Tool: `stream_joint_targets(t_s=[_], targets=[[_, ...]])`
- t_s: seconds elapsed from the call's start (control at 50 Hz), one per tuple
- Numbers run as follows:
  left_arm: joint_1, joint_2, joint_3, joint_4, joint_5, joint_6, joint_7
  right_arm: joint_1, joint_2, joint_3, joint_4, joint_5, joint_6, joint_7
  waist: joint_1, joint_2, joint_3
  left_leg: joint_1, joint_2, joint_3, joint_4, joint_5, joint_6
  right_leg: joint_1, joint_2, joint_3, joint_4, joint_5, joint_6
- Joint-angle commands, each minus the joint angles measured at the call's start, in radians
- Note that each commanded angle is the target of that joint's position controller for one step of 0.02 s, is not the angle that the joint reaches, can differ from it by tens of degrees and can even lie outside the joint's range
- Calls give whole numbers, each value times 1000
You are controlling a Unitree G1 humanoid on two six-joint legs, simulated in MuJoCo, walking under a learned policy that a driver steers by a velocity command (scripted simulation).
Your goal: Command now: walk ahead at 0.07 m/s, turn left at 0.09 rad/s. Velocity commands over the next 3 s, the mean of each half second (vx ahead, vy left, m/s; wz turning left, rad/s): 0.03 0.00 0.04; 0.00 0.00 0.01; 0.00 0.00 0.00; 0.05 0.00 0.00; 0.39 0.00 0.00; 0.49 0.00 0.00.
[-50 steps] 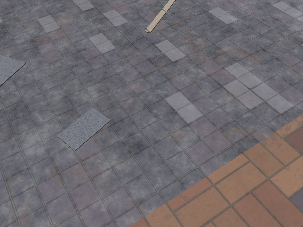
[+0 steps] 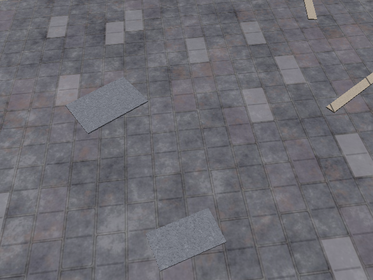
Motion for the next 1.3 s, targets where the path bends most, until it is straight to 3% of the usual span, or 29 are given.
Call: stream_joint_targets(t_s=[0.02, 0.08, 0.1, 0.12, 0.14, 0.16, 0.18, 0.2, 0.28, 0.54, 0.92, 1.3], targets=[[-69, 145, 32, -53, 6, 23, 10, 100, -56, -17, -11, -5, 21, -13, -33, -186, -106, 56, 54, 35, -190, 70, -14, 75, -204, 252, -233, -99, -140], [-42, 146, 32, -31, -13, 30, 23, 142, -48, -18, 38, -12, 7, -7, -51, -161, -154, 213, 35, 79, -425, 339, 20, 69, -187, 201, -210, -197, -121], [-26, 131, 26, -22, -18, 30, 24, 133, -50, -19, 42, -20, 6, -4, -50, -147, -147, 247, 35, 79, -480, 375, 38, 49, -173, 191, -209, -289, -90], [-7, 110, 18, -12, -15, 28, 22, 104, -71, -19, 28, -35, 5, -4, -38, -109, -124, 255, 83, 24, -513, 395, 63, 17, -154, 177, -198, -379, -41], [5, 119, 21, -12, -7, 26, 19, 68, -121, -27, 13, -35, 5, -8, 1, -41, -76, 175, 129, -30, -542, 280, 99, 17, -108, 132, -169, -405, -2], [-11, 114, 23, -15, -4, 26, 19, 59, -115, -27, 30, -29, -2, -6, 13, 31, -43, 37, 115, -29, -565, 102, 115, 106, -65, 75, -131, -328, 23], [-20, 110, 21, -11, -2, 25, 22, 39, -80, -18, 31, -29, -16, -4, 13, 43, -28, -19, 107, -27, -596, 69, 101, 169, -64, 71, -86, -253, 27], [-6, 102, 20, -1, -6, 25, 25, 28, -69, -14, 38, -31, -28, -3, 22, 59, -25, -33, 106, -24, -607, 104, 83, 198, -65, 68, -62, -199, 17], [31, 104, 22, 39, -11, 26, 30, 59, -71, -13, 65, -17, -60, -1, 15, 26, -47, 34, 94, -6, -564, 313, 61, 213, -65, 61, -17, -11, -3], [25, 119, 29, 127, -22, 53, 43, 86, -53, -1, 138, -11, -52, -2, 1, -19, -63, 109, 74, 27, -532, 521, 69, 260, -68, 59, 23, 155, 6], [34, 111, 29, 211, -22, 67, 57, 102, -31, 19, 226, -14, -49, -4, 5, -14, -16, 100, 59, 49, -590, 415, 65, 268, -62, 57, -14, 72, 22], [95, 91, 21, 249, -23, 67, 64, 167, -4, 35, 270, -13, -51, -7, 5, -21, 10, 81, 50, 64, -613, 351, 64, 252, -56, 60, -33, 24, 25]])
